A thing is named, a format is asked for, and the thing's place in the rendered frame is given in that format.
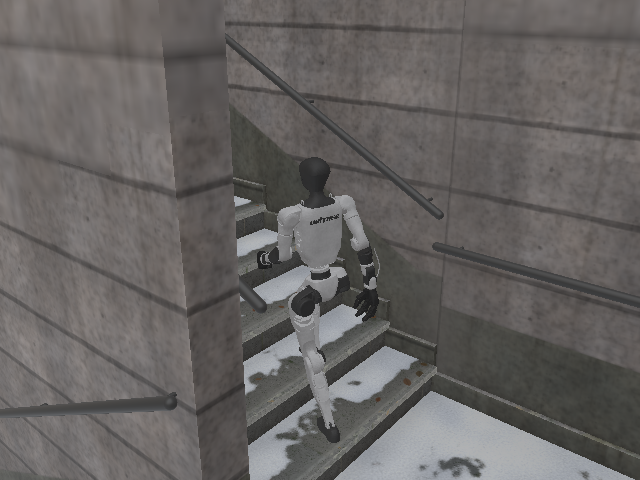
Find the right robot upper arm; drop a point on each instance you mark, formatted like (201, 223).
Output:
(353, 221)

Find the left robot thigh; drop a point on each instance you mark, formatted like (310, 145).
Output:
(301, 306)

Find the left robot upper arm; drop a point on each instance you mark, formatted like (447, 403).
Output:
(287, 219)

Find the right robot foot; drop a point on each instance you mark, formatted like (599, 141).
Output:
(320, 352)

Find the left robot forearm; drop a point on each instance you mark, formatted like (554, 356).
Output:
(270, 257)

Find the left robot hand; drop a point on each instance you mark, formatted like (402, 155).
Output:
(260, 265)

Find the right robot hand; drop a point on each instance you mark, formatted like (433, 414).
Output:
(371, 298)

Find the right robot forearm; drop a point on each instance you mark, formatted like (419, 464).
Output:
(367, 267)

